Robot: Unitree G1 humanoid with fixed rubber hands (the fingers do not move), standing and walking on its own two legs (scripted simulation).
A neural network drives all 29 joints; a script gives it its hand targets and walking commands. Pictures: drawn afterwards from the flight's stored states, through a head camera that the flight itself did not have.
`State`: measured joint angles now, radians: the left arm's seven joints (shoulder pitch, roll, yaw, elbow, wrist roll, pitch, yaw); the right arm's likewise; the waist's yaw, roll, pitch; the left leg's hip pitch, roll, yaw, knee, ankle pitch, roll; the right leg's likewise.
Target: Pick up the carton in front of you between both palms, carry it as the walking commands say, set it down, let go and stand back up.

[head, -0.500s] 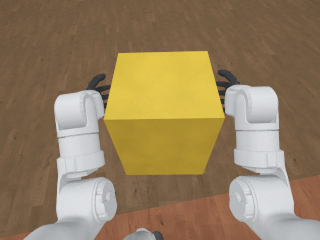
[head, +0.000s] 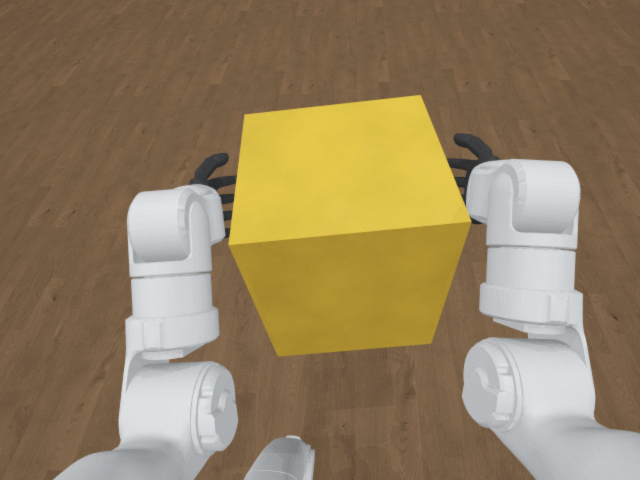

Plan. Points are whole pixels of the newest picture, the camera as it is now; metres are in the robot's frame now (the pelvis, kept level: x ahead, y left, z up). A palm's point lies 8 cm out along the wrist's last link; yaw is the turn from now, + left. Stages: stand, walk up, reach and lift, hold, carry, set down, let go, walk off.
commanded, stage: carry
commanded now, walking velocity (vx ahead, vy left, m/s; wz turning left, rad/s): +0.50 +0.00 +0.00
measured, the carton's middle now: (343, 236) +0.39 +0.04 +0.08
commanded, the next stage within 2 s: none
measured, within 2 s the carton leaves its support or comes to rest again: neither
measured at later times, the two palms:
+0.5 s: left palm (278, 74) +0.72 +0.17 +0.11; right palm (457, 81) +0.69 -0.13 +0.12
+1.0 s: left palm (295, 15) +0.94 +0.17 +0.11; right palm (442, 16) +0.95 -0.13 +0.11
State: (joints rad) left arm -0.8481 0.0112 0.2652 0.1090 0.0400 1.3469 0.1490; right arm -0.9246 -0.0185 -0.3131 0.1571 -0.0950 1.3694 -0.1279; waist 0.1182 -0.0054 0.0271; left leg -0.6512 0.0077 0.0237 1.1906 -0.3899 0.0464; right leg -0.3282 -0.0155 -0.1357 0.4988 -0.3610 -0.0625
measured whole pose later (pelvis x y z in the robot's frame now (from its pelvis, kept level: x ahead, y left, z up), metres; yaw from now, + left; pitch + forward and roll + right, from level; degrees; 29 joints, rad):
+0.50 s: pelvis +0.33 +0.05 +0.01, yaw -2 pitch +6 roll -2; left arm -0.74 -0.03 0.26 0.13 0.10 1.27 0.13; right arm -0.71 0.03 -0.26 0.14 -0.07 1.25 -0.12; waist -0.05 0.00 0.01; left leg -0.24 0.00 0.15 0.38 -0.24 0.08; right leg -0.67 -0.05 -0.06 0.90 -0.29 0.00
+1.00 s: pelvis +0.68 +0.02 +0.02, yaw +1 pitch +4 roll +1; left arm -0.17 -0.14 0.12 -0.31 0.10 1.20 0.10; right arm -0.17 0.13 -0.11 -0.33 -0.13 1.20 -0.09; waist 0.02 0.01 -0.12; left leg -0.59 0.09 0.12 0.64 -0.15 -0.02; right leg -0.08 -0.03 -0.18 0.25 -0.24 -0.03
